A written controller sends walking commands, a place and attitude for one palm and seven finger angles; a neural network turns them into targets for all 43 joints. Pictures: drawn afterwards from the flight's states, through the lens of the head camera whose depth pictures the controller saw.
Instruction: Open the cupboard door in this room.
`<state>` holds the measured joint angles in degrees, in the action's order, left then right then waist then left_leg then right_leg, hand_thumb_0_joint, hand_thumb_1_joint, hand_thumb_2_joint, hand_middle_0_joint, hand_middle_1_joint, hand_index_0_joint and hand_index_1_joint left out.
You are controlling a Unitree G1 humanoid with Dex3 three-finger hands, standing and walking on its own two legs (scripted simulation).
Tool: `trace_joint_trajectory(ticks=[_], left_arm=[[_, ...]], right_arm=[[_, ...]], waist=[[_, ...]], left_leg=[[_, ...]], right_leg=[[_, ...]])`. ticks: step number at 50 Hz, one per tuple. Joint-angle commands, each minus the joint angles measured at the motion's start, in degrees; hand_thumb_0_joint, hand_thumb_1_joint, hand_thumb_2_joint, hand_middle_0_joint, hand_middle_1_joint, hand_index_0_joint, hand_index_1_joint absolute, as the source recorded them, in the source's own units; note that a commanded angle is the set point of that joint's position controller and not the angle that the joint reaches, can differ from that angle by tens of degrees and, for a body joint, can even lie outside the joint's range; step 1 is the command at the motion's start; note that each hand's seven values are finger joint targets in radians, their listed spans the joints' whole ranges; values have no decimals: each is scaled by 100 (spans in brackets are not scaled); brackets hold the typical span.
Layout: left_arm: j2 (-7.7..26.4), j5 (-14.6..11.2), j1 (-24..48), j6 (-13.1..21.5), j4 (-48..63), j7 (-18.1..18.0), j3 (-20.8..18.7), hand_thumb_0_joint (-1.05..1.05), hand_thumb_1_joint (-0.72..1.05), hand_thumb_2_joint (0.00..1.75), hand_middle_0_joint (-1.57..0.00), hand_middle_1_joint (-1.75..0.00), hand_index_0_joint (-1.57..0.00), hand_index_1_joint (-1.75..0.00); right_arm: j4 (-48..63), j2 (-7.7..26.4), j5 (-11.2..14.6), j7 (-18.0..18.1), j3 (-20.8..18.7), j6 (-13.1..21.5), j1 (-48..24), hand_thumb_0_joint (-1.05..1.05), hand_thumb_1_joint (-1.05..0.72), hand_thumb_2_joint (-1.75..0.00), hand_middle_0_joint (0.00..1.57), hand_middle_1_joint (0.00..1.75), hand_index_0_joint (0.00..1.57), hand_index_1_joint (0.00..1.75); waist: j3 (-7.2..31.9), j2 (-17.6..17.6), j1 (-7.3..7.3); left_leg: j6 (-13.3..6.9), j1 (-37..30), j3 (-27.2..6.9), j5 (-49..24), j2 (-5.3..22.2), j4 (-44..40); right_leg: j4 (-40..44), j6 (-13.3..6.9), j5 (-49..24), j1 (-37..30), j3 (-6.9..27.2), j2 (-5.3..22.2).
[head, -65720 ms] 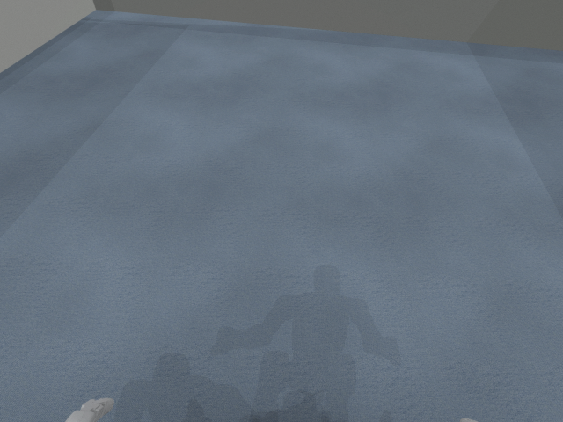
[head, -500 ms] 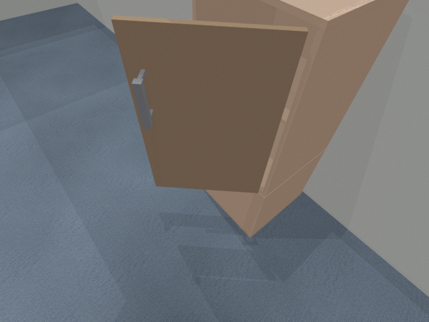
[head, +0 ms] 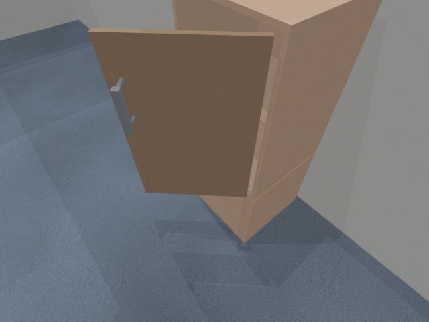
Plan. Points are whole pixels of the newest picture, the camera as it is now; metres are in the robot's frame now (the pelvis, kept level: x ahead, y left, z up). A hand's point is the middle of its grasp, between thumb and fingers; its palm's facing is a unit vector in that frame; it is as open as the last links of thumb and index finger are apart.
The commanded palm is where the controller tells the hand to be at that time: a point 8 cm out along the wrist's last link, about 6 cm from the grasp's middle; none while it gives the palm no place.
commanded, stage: come to a stop and stand still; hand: left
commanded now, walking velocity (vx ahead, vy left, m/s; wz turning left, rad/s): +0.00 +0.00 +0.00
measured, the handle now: (125, 107) +0.57 +0.24 +0.08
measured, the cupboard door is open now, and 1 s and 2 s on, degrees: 47 47 47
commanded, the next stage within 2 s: look again from close up in 0.80 s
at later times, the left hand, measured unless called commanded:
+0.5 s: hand out of the picture +0.00 +0.16 -0.18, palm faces +0.03 -0.99 -0.16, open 7.4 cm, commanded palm none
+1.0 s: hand out of the picture +0.01 +0.20 -0.18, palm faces -0.03 -0.98 -0.20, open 7.4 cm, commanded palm none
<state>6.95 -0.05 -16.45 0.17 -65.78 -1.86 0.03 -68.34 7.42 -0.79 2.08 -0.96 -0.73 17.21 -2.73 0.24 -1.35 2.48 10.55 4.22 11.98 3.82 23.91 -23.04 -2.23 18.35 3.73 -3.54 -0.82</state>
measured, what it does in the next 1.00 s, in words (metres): stands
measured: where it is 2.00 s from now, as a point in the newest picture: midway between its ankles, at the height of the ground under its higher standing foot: outside the picture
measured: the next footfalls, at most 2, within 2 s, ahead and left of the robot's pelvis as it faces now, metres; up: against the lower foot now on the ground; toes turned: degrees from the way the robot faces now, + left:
none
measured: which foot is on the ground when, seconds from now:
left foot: down 0.00-1.00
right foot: down 0.00-1.00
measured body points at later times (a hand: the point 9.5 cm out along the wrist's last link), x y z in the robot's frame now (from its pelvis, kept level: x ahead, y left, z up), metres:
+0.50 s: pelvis +0.02 +0.01 +0.00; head +0.04 +0.01 +0.45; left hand +0.00 +0.22 -0.17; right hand +0.02 -0.22 -0.16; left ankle +0.01 +0.15 -0.74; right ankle -0.06 -0.09 -0.74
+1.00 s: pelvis +0.01 +0.03 -0.01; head +0.04 +0.03 +0.44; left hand +0.01 +0.25 -0.16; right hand +0.01 -0.19 -0.17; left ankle +0.01 +0.15 -0.74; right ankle -0.06 -0.09 -0.74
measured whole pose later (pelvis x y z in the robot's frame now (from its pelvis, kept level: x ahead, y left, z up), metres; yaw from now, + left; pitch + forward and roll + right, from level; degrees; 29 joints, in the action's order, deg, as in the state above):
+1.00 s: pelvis +0.01 +0.03 -0.01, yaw -1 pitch +0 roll -1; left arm 7.8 1.0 -16.1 1.7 -63.0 -3.1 0.6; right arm -62.7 9.5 -0.7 1.8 -0.9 1.1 14.7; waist -3.5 1.1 -1.2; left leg -0.1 14.1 5.3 16.7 3.0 30.5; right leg -25.8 0.5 19.8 6.0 -2.0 0.5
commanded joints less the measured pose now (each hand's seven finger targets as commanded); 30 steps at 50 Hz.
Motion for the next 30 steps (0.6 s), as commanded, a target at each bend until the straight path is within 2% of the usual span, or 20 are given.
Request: trace_joint_trajectory(ticks=[1, 4, 12, 15, 20, 25, 30], left_arm=[[567, 10, -416, 116, 143, -68, -121, 0, 90, 90, -20, -30, -20, -30], [519, 20, -484, 117, 128, -83, -124, 0, 90, 90, -20, -30, -20, -30], [477, 31, -572, 115, 109, -88, -129, 0, 90, 90, -20, -30, -20, -30], [483, 39, -567, 112, 107, -91, -124, 0, 90, 90, -20, -30, -20, -30], [530, 44, -576, 119, 126, -87, -125, 0, 90, 90, -20, -30, -20, -30], [558, 47, -566, 119, 142, -86, -126, 0, 90, 90, -20, -30, -20, -30], [580, 49, -503, 106, 156, -82, -123, 0, 90, 90, -20, -30, -20, -30]], right_arm=[[134, 434, -13, 28, -51, 83, 295, 0, -90, -90, 20, 30, 20, 30], [134, 378, -1, 48, -46, 83, 310, 0, -90, -90, 20, 30, 20, 30], [172, 376, -6, 73, -57, 93, 242, 0, -90, -90, 20, 30, 20, 30], [188, 387, 0, 80, -55, 96, 216, 0, -90, -90, 20, 30, 20, 30], [215, 427, 2, 86, -55, 115, 170, 0, -90, -90, 20, 30, 20, 30], [246, 476, 0, 86, -55, 126, 133, 0, -90, -90, 20, 30, 20, 30], [252, 530, -4, 86, -47, 136, 126, 0, -90, -90, 20, 30, 20, 30]], waist=[[-93, -186, 72], [-96, -271, 87], [-166, -85, 91], [-164, -173, 80], [-76, -105, 87], [7, -146, 96], [-26, -50, 97]], left_leg=[[-196, -329, -221, -911, 272, -128], [-201, -331, -194, -941, 281, -115], [-201, -376, -180, -1162, 284, -74], [-210, -411, -190, -1252, 290, -69], [-216, -497, -170, -1448, 294, -68], [-226, -562, -172, -1608, 298, -69], [-236, -563, -200, -1702, 305, -127]], right_leg=[[546, -22, -1921, 548, 563, 787], [551, 2, -2141, 481, 520, 766], [468, 26, -2470, 484, 523, 776], [452, 42, -2582, 464, 508, 760], [422, 62, -2766, 393, 495, 773], [404, 70, -2866, 319, 461, 780], [414, 63, -2633, 318, 460, 758]])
